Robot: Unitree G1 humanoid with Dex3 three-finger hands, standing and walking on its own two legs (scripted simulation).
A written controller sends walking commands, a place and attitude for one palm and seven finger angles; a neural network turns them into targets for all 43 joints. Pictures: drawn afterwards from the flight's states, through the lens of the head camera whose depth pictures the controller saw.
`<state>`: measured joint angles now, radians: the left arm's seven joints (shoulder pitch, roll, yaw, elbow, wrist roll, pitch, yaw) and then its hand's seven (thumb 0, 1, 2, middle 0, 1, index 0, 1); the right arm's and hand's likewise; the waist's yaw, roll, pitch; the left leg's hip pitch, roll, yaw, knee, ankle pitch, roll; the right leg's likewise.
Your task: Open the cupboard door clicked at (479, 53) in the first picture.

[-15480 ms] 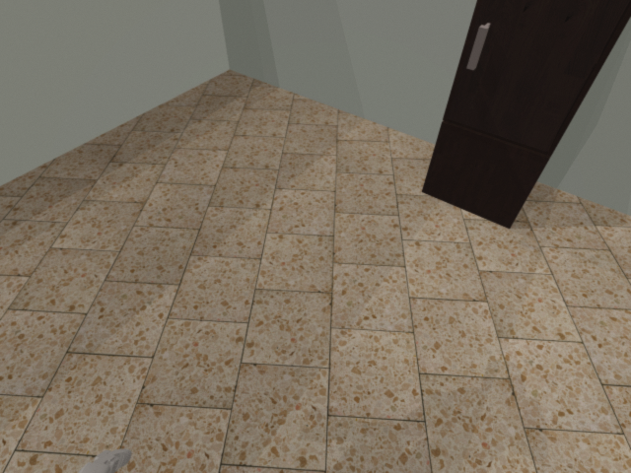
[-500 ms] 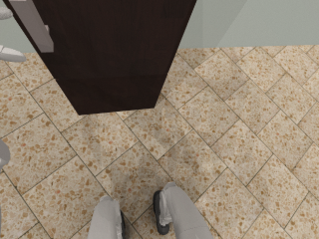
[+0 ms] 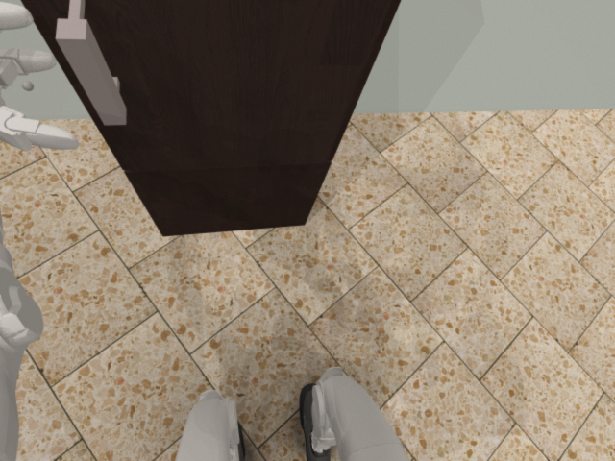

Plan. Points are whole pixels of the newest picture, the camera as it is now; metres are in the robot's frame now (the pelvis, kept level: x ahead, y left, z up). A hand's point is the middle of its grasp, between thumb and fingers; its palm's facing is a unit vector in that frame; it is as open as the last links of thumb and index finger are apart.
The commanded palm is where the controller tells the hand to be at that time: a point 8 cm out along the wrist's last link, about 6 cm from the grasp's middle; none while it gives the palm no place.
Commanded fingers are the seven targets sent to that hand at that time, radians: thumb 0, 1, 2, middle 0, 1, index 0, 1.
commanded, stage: move the hooked fingers beside the handle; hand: left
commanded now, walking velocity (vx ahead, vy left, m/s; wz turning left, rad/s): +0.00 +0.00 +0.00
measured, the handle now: (97, 64) +0.59 +0.19 +0.05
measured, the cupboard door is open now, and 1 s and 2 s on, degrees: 0 0 0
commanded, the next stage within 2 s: slide the fingers in behind the handle in 0.26 s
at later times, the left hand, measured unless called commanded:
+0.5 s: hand (26, 93) +0.53 +0.26 +0.06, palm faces +0.00 -1.00 -0.02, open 14.0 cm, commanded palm +0.52 +0.27 +0.05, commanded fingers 0.00 -0.50 0.30 -0.30 -1.20 -0.30 -1.20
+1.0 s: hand (63, 94) +0.54 +0.22 +0.05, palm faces +0.02 -1.00 -0.01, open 13.8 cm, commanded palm +0.53 +0.24 +0.05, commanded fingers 0.00 -0.50 0.30 -0.30 -1.20 -0.30 -1.20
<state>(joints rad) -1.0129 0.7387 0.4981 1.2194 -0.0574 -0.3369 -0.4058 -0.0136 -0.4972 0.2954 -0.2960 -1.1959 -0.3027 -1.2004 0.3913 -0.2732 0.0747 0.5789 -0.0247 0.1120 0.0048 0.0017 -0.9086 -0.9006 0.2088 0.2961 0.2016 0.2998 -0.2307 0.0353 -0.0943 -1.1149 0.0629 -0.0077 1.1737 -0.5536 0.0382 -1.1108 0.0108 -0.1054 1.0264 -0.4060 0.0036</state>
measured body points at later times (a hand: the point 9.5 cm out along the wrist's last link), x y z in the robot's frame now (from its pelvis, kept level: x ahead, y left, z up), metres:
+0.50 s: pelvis -0.01 +0.00 -0.01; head +0.18 +0.04 +0.40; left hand +0.53 +0.31 +0.06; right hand -0.03 -0.26 -0.10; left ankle -0.01 +0.09 -0.65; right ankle +0.03 -0.13 -0.65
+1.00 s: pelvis -0.01 +0.00 -0.01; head +0.17 +0.04 +0.40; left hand +0.53 +0.28 +0.05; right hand -0.03 -0.26 -0.11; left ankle -0.02 +0.09 -0.65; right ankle +0.03 -0.13 -0.65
